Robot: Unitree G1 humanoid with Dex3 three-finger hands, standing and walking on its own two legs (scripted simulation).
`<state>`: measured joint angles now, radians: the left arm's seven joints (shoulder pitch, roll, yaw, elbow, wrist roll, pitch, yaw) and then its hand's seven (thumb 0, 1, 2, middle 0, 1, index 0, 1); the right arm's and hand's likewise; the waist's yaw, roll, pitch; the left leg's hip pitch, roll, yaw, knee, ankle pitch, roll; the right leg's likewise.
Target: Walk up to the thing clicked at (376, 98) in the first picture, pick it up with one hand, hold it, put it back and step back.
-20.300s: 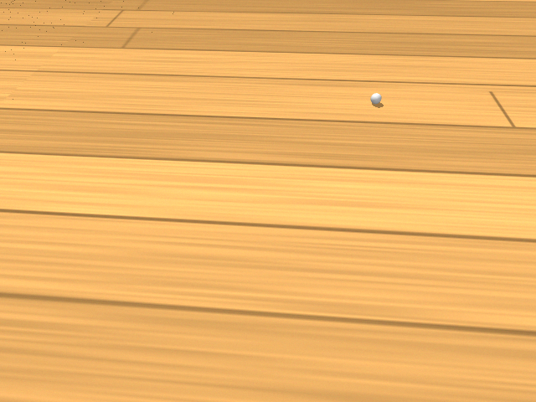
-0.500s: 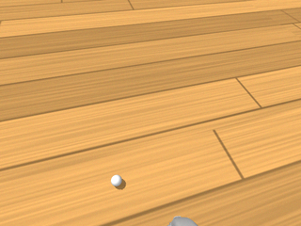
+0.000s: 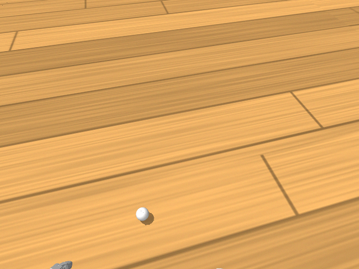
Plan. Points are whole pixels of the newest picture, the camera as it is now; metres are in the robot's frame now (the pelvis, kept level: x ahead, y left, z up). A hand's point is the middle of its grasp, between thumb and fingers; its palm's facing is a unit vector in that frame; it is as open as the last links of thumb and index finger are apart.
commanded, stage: walk up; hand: left
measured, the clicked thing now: (142, 213) +0.50 +0.22 -0.72
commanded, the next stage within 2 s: none
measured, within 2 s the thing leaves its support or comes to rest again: neither
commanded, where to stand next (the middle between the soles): +0.11 +0.01 m, yaw -5 degrees
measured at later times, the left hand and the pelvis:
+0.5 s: hand out of the picture +0.09 +0.27 -0.13, palm faces -0.02 -0.93 -0.36, open 7.4 cm; pelvis +0.00 +0.02 +0.02, yaw -2 degrees
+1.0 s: hand out of the picture +0.15 +0.26 -0.11, palm faces -0.03 -0.87 -0.49, open 7.4 cm; pelvis +0.07 -0.02 +0.01, yaw -2 degrees
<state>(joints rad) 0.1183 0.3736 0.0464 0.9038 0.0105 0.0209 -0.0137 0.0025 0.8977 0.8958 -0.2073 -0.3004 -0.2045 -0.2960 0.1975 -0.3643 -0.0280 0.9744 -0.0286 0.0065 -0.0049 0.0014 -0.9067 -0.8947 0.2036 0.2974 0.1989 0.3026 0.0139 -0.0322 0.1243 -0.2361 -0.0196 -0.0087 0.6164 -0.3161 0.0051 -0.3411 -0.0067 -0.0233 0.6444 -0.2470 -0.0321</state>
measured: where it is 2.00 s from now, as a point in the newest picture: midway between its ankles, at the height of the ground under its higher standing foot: outside the picture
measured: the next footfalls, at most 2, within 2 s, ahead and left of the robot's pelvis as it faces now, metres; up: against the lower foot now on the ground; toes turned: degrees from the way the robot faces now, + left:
left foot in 1.20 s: +0.12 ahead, +0.15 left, +0.00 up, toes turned -2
right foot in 1.72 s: +0.08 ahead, -0.11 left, +0.00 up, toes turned -3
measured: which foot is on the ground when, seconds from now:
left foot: down 0.00-0.78, up 0.80-1.00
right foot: down 0.00-1.00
